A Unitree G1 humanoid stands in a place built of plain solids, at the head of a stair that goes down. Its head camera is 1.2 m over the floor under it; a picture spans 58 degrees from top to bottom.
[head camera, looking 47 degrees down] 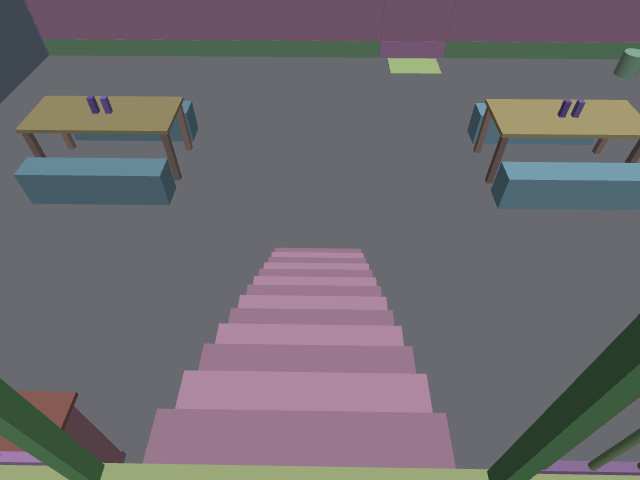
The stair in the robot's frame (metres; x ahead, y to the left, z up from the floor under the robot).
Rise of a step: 0.17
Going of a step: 0.21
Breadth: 0.92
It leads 1 degrees to the right of straight ahead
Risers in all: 14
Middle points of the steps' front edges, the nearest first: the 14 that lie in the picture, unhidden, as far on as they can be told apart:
0.33 0.06 0.00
0.54 0.06 -0.17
0.75 0.06 -0.34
0.96 0.05 -0.51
1.18 0.05 -0.68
1.39 0.05 -0.85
1.60 0.04 -1.03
1.81 0.04 -1.20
2.02 0.04 -1.37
2.23 0.03 -1.54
2.44 0.03 -1.71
2.65 0.03 -1.88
2.86 0.02 -2.05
3.07 0.02 -2.22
